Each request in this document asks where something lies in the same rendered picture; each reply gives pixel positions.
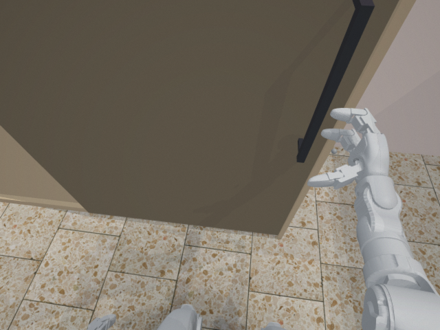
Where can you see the robot left shin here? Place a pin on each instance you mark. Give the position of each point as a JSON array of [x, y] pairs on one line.
[[186, 306]]

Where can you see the wardrobe door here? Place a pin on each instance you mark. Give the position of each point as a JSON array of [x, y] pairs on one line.
[[182, 111], [22, 175]]

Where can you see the right robot upper arm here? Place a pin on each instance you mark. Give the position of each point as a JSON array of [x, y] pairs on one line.
[[389, 307]]

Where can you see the handle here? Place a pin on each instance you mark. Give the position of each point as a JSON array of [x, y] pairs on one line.
[[361, 15]]

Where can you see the right robot forearm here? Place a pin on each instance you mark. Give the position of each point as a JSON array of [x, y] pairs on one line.
[[383, 244]]

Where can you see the robot right hand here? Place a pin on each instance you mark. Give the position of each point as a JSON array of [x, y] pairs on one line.
[[372, 150]]

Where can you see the robot left thigh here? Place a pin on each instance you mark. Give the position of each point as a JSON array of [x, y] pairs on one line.
[[182, 319]]

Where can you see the robot left hand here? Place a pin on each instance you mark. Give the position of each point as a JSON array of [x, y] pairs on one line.
[[102, 323]]

